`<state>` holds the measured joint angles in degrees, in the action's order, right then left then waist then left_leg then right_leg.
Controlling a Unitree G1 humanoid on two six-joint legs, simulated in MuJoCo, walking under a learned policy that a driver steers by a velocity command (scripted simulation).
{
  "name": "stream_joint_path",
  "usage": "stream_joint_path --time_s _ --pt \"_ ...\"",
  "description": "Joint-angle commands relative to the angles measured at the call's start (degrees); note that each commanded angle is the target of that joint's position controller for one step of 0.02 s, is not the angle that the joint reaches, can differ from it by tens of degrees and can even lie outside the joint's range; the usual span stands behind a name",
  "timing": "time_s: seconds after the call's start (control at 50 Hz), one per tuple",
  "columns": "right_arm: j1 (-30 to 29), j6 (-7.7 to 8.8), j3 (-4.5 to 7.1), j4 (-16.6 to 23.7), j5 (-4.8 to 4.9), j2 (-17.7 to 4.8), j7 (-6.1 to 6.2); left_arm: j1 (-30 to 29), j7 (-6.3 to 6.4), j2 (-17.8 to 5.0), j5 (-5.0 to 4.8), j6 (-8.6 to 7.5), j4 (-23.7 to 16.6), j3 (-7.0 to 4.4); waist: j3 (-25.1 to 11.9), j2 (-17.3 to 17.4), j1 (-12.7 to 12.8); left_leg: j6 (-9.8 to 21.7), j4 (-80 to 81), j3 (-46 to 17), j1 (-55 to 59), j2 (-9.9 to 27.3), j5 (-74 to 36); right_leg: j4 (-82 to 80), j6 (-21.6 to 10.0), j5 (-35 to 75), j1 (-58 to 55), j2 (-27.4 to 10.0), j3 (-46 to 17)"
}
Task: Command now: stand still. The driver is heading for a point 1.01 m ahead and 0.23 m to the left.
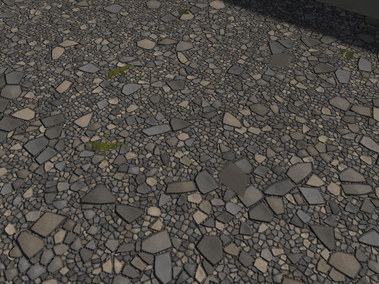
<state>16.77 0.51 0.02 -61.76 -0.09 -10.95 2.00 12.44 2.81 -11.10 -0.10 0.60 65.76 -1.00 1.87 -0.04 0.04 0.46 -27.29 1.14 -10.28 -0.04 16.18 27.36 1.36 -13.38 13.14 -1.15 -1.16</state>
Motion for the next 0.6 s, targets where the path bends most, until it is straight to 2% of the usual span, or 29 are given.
stream_joint_path --time_s 0.02,0.06,0.08,0.12,0.14,0.18,0.2,0.22,0.24,0.26,0.28,0.3,0.32,0.34,0.36,0.38,0.4,0.42,0.44,0.46,0.48,0.52,0.54,0.56,0.6 --pt "3.9 0.28 0.89 0.9 0.02 -5.2 0.16 2.6 0.18 -5.4 -0.01 -0.27 -0.9 -0.73 1.1 0.2 0.0 0.9 5.9 -1.5 -3.8 1.5 -6.1 -3.6 -1.5 6.9 -1.6 -0.3 -0.1" --pt "4.1 0.29 0.9 0.8 0.04 -5.1 0.18 2.8 0.2 -5.3 -0.02 -0.28 -1.0 -0.71 1.1 0.2 0.0 0.9 5.8 -1.5 -3.8 1.5 -6.1 -3.6 -1.5 6.9 -1.6 -0.3 0.0" --pt "5.3 0.21 0.83 0.2 0.04 -4.6 0.24 4.0 0.22 -4.6 -0.02 -0.24 -0.4 -0.55 -0.3 0.4 0.0 1.1 6.3 -1.2 -3.2 1.1 -0.2 -3.4 -1.6 1.7 -2.1 0.5 0.9" --pt "5.4 -0.1 1.78 0.6 0.8 -7.1 0.66 4.3 0.36 -5.2 -0.61 -0.3 -0.6 -0.93 2.4 2.7 -0.3 3.5 7.5 -3.5 -5.6 1.7 19.9 0.8 -2.5 -15.8 2.3 3.2 3.7" --pt "5.7 0.03 2.16 1.0 1.08 -8.1 0.76 3.2 0.3 -5.3 -0.56 -0.73 -1.4 -1.0 5.0 3.9 -0.8 5.3 9.6 -7.0 -7.0 4.2 27.6 3.1 -3.2 -20.0 6.4 3.3 3.9" --pt "8.9 1.01 3.42 0.9 1.64 -11.2 0.54 0.8 -0.52 -2.8 -0.57 -2.58 -3.3 -0.55 6.9 9.9 -2.2 10.5 16.1 -20.3 -4.9 13.7 34.6 13.2 -3.5 -13.8 12.9 3.0 5.5" --pt "9.0 1.5 3.91 1.1 1.71 -11.9 0.48 -0.1 -1.09 -2.7 -0.73 -3.51 -4.0 -0.54 8.0 10.9 -2.3 13.0 18.5 -25.9 -6.0 18.0 33.8 18.1 -4.3 -11.3 14.1 0.8 3.8" --pt "7.7 1.94 3.88 1.8 1.31 -11.3 0.37 -0.4 -1.61 -3.0 -1.13 -4.23 -4.5 -0.74 8.6 10.1 -1.6 13.7 19.2 -27.4 -6.1 19.4 31.3 20.6 -5.2 -13.0 15.5 -0.7 2.6" --pt "5.8 2.34 3.87 2.7 1.37 -11.0 0.13 0.1 -2.0 -2.8 -1.56 -4.81 -4.9 -0.73 9.0 9.8 -0.4 13.1 18.5 -26.1 -6.1 19.3 28.4 18.5 -6.2 -15.3 15.3 -1.6 2.0" --pt "3.3 2.5 3.84 3.7 1.97 -10.6 -0.1 1.8 -2.25 -2.9 -1.84 -5.37 -4.7 -0.84 8.6 8.8 1.3 11.2 16.9 -22.2 -7.2 17.4 24.7 11.7 -7.0 -14.6 11.1 -1.8 2.4" --pt "0.4 2.38 3.82 4.6 2.56 -10.5 -0.31 6.0 -2.33 -2.8 -1.84 -5.76 -3.0 -1.18 7.5 7.3 3.7 8.9 14.0 -16.1 -11.0 13.5 20.7 2.5 -7.3 -9.1 1.4 0.1 4.9" --pt "0.1 2.28 3.84 5.1 2.61 -10.3 -0.49 10.4 -2.29 -3.6 -1.37 -5.74 -0.6 -1.86 5.8 5.2 4.8 7.4 9.0 -11.3 -14.3 9.5 16.0 -0.7 -6.0 -3.2 -7.1 2.8 6.4" --pt "-1.2 2.64 3.39 5.9 2.27 -8.8 -0.68 16.6 -2.27 -5.4 -0.99 -5.65 1.1 -2.7 3.3 0.0 6.8 5.3 -2.0 -6.2 -18.8 5.8 8.7 -3.5 -6.5 -3.9 -14.7 -1.1 -0.5" --pt "-1.7 3.37 2.4 7.5 1.47 -5.0 -0.7 23.4 -2.01 -11.6 -1.08 -5.62 1.4 -4.21 0.1 -15.0 8.0 1.3 -22.9 2.7 -27.7 -1.0 6.8 -12.5 -11.5 -6.2 -21.7 -13.6 -21.0" --pt "-1.7 4.18 2.28 8.3 1.77 -4.1 -0.46 24.2 -2.54 -13.1 0.12 -6.39 0.9 -3.88 -0.4 -17.0 7.1 1.0 -36.2 -2.1 -33.3 -2.8 16.2 -16.8 -17.8 -0.8 -20.3 -21.9 -36.8" --pt "-0.8 4.55 2.64 7.9 2.49 -5.5 -0.64 18.7 -2.43 -9.5 0.32 -7.14 -0.8 -2.7 3.1 -8.7 3.7 1.7 -43.8 -5.6 -35.6 0.3 14.7 -14.6 -18.0 8.9 -17.8 -22.3 -32.6" --pt "-0.1 4.66 2.77 7.2 2.29 -5.9 -1.05 14.3 -2.49 -7.3 0.15 -7.41 -2.5 -2.06 3.2 -5.8 1.8 2.2 -45.4 -5.8 -34.8 2.0 10.5 -12.7 -15.9 18.7 -15.6 -19.4 -23.8" --pt "0.1 4.65 3.21 6.7 1.63 -6.3 -1.16 11.5 -2.72 -7.0 0.03 -7.17 -3.5 -1.74 2.2 -3.9 0.5 2.4 -42.6 -5.0 -33.3 3.6 6.6 -12.5 -13.7 24.2 -14.7 -16.4 -16.9" --pt "-1.1 4.45 3.87 6.8 1.25 -7.5 -1.16 10.3 -2.67 -5.8 -0.18 -6.7 -3.9 -1.3 2.3 -3.9 0.2 2.4 -38.5 -3.8 -31.8 4.6 3.7 -12.4 -11.5 30.1 -14.1 -14.1 -11.6" --pt "-2.1 4.12 4.05 6.9 1.3 -7.1 -1.38 10.9 -2.42 -4.5 0.08 -6.06 -3.7 -0.8 1.8 -4.9 0.2 1.9 -35.3 -2.3 -29.3 4.3 1.5 -12.5 -10.2 33.9 -13.1 -11.9 -7.8" --pt "-3.0 3.73 3.77 7.1 1.48 -5.5 -1.59 12.0 -2.06 -4.1 0.55 -5.62 -3.4 -0.46 1.3 -5.5 0.1 1.4 -31.3 -1.1 -27.1 3.8 -0.4 -12.2 -9.7 37.8 -12.4 -10.5 -5.3" --pt "-6.7 3.04 2.78 8.3 1.42 -2.4 -1.62 11.2 -1.16 -4.9 1.06 -5.05 -3.6 -0.04 0.8 -5.5 -0.2 0.4 -20.4 0.0 -21.7 2.9 -4.0 -11.3 -9.4 42.4 -9.6 -8.4 -1.0" --pt "-9.1 2.83 2.37 9.1 1.32 -1.8 -1.49 10.8 -0.84 -6.5 1.09 -4.81 -3.8 -0.22 0.4 -5.7 0.2 0.1 -15.4 1.0 -18.6 2.1 -5.1 -10.8 -9.5 43.5 -8.0 -8.0 0.1" --pt "-10.6 2.53 2.29 9.5 1.2 -2.3 -1.39 11.4 -0.7 -8.2 0.96 -4.59 -3.7 -0.59 -0.5 -6.3 0.8 -0.1 -12.8 1.8 -16.0 1.2 -5.6 -10.1 -9.8 44.6 -7.4 -8.4 0.1" --pt "-10.6 1.82 2.38 9.5 1.28 -3.9 -1.39 11.1 -0.69 -9.3 0.4 -4.29 -3.6 -1.08 -1.8 -7.2 0.4 0.5 -10.0 1.7 -12.4 0.7 -7.9 -8.9 -10.5 44.8 -7.4 -10.1 -0.4"
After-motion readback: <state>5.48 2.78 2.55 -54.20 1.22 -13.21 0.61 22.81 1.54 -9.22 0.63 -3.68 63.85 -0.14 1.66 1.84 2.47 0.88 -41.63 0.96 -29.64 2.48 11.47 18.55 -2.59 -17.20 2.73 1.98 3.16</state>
